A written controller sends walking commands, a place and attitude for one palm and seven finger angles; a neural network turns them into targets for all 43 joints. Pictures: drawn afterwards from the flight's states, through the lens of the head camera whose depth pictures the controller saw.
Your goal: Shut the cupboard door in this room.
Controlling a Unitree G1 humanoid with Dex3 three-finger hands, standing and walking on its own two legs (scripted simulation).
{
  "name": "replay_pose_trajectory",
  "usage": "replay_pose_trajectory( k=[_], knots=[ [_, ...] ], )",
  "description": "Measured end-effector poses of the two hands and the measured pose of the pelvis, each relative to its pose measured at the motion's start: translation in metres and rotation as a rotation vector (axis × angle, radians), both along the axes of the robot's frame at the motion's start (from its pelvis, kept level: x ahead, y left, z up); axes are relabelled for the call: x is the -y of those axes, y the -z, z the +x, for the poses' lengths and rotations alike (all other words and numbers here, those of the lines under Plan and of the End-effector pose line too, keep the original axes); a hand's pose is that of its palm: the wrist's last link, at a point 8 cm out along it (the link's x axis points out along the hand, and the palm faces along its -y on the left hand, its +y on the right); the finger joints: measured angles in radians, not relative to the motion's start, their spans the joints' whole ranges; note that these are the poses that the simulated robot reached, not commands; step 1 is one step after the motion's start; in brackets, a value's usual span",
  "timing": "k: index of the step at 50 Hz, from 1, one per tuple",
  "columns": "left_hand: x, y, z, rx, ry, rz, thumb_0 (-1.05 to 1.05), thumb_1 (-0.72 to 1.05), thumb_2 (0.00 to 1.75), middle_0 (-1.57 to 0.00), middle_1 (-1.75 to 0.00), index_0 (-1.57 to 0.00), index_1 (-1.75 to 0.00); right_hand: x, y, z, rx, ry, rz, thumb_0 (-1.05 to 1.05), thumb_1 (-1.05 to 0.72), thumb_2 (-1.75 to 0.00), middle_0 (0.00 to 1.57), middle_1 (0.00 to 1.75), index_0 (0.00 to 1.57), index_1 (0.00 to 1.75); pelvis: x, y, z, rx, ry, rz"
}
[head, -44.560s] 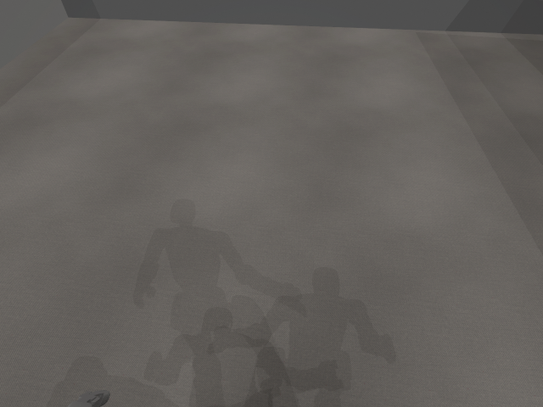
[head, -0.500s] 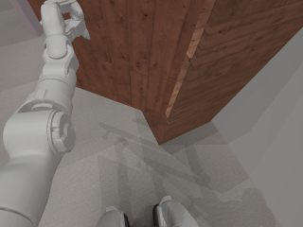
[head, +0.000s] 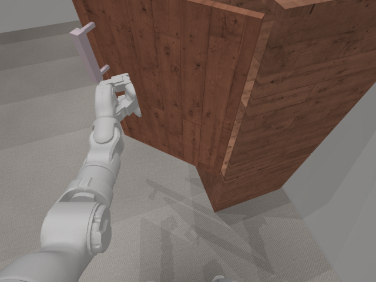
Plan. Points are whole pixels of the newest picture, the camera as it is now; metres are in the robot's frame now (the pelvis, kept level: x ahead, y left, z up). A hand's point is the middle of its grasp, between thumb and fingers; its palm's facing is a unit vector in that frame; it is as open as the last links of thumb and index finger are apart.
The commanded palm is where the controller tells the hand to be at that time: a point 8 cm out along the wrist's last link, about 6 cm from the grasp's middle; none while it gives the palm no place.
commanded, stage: pull the fist back off the door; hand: left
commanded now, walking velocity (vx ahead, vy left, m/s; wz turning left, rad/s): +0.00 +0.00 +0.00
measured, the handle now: (93, 53) +0.65 +0.21 +0.10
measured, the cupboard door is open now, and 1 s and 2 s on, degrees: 44 44 44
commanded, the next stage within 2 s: draw the hand back to the body in 0.16 s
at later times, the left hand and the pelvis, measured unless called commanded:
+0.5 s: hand (121, 111) +0.44 +0.12 +0.12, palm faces +0.07 -1.00 +0.00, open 3.1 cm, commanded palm +0.38 +0.17 +0.13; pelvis -0.01 +0.01 +0.00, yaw -2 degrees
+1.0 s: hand (45, 176) +0.28 +0.21 +0.15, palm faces +0.20 -0.96 -0.20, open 3.2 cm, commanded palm +0.25 +0.25 +0.17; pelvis -0.01 +0.02 +0.03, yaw +1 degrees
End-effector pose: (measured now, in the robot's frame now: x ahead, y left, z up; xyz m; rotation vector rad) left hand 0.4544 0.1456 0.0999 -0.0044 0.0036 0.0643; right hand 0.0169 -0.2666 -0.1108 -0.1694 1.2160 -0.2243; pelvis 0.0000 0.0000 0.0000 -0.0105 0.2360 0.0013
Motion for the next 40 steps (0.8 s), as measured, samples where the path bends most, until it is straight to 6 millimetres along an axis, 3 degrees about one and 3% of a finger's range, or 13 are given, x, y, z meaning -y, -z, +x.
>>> replay_pose_trajectory(
  k=[5,10,14,20,24,28,33,40],
  knots=[
    [0.000,-0.002,-0.017,0.021,-0.002,0.003,0.02,0.90,0.90,-1.30,-1.50,-1.30,-1.50,0.000,-0.002,0.029,0.099,-0.025,-0.008,0.01,-0.91,-0.90,0.19,0.30,0.19,0.30,0.000,0.000,-0.007,0.024,0.000,0.005],
    [-0.002,-0.007,-0.023,0.011,0.002,0.024,0.01,0.90,0.90,-1.30,-1.50,-1.30,-1.50,-0.009,-0.002,0.040,0.153,-0.040,0.006,0.01,-0.91,-0.90,0.19,0.30,0.19,0.30,0.000,0.000,-0.014,0.041,-0.009,0.005],
    [-0.002,-0.011,-0.019,0.002,0.003,0.017,0.02,0.90,0.90,-1.30,-1.50,-1.30,-1.50,-0.016,0.001,0.033,0.148,-0.049,0.015,0.01,-0.91,-0.90,0.19,0.30,0.20,0.30,-0.001,0.002,-0.020,0.036,-0.016,0.004],
    [-0.002,-0.015,-0.018,0.035,0.009,-0.001,0.01,0.90,0.89,-1.30,-1.50,-1.30,-1.50,-0.021,0.006,0.004,0.094,-0.014,0.034,0.01,-0.91,-0.90,0.20,0.30,0.20,0.30,-0.004,0.002,-0.021,0.025,0.006,0.008],
    [-0.017,-0.015,-0.036,0.048,-0.002,0.002,0.01,0.90,0.89,-1.30,-1.50,-1.30,-1.50,-0.023,0.005,-0.012,0.070,0.033,0.048,0.01,-0.91,-0.90,0.20,0.30,0.20,0.30,-0.006,-0.003,-0.016,0.050,0.033,0.012],
    [-0.037,-0.018,-0.064,0.061,-0.014,0.011,0.02,0.90,0.89,-1.30,-1.50,-1.30,-1.50,-0.024,0.000,-0.011,0.087,0.052,0.048,0.01,-0.91,-0.90,0.20,0.30,0.20,0.30,-0.007,-0.009,-0.012,0.092,0.039,0.010],
    [-0.057,-0.028,-0.098,0.068,-0.020,0.014,0.02,0.90,0.89,-1.30,-1.50,-1.30,-1.50,-0.022,-0.010,0.020,0.170,0.013,0.022,0.02,-0.91,-0.90,0.20,0.30,0.20,0.30,-0.009,-0.014,-0.013,0.143,0.022,0.004],
    [-0.079,-0.045,-0.137,0.077,-0.005,0.012,0.02,0.90,0.90,-1.27,-1.47,-1.28,-1.47,-0.030,-0.039,0.099,0.402,-0.077,0.002,0.02,-0.91,-0.90,0.19,0.30,0.19,0.30,-0.013,-0.020,-0.013,0.197,0.004,0.005]
  ],
)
